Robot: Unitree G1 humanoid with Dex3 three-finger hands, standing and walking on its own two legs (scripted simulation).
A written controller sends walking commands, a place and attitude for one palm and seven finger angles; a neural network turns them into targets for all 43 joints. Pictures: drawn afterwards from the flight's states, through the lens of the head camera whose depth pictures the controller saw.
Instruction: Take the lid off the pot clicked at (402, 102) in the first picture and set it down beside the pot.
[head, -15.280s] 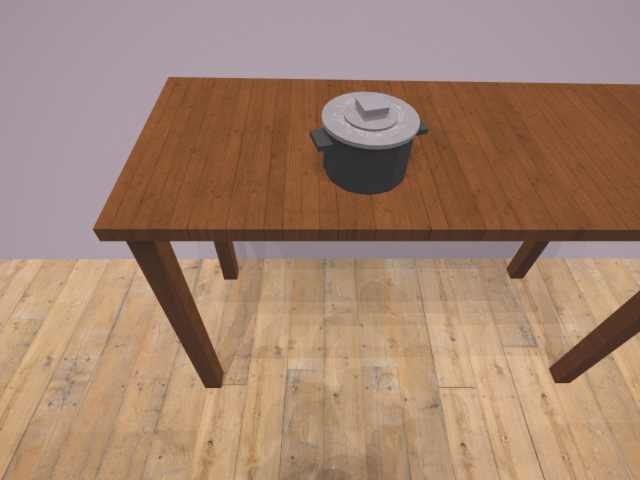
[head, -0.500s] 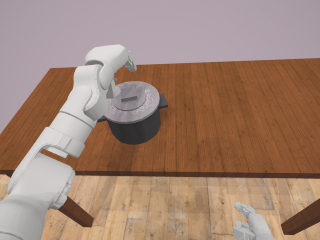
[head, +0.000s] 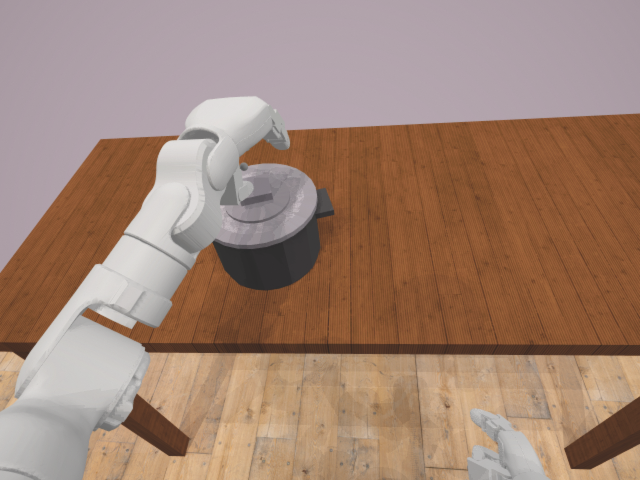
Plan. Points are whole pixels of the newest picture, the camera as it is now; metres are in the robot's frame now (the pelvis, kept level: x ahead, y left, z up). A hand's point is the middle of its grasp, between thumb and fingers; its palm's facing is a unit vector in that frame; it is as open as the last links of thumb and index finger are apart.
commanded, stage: move the open hand above the knob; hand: left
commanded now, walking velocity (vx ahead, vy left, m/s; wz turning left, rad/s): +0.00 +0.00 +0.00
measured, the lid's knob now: (254, 189) +0.46 +0.11 +0.13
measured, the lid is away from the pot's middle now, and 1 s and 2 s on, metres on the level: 0.00 0.00 0.00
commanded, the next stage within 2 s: lower the open fingers around the knob in 0.26 s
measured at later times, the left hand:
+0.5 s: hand (240, 175) +0.42 +0.11 +0.19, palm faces -0.19 -0.08 -0.98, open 10.0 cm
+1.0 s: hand (243, 196) +0.42 +0.11 +0.16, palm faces -0.24 -0.09 -0.97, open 10.0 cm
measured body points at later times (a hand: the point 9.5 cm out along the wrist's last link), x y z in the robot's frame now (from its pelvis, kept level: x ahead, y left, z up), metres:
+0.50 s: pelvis +0.00 +0.00 +0.00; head +0.01 -0.04 +0.45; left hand +0.43 +0.11 +0.24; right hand +0.18 -0.23 -0.11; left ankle +0.03 +0.10 -0.74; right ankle -0.03 -0.12 -0.74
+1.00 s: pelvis +0.00 +0.00 +0.00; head +0.01 -0.04 +0.45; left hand +0.43 +0.11 +0.21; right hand +0.17 -0.23 -0.12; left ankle +0.03 +0.10 -0.74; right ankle -0.03 -0.12 -0.74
